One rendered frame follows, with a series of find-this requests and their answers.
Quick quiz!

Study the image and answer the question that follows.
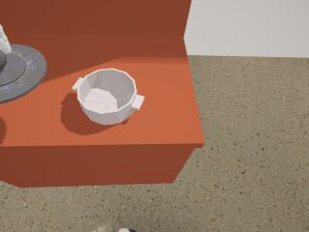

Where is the table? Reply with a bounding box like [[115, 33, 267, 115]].
[[0, 0, 205, 188]]

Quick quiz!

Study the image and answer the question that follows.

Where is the left robot hand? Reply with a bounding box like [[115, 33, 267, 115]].
[[0, 25, 12, 54]]

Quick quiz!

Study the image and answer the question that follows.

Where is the pot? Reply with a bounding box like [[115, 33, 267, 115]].
[[71, 68, 145, 125]]

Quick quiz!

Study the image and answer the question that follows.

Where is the lid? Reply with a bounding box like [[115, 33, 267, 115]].
[[0, 43, 47, 104]]

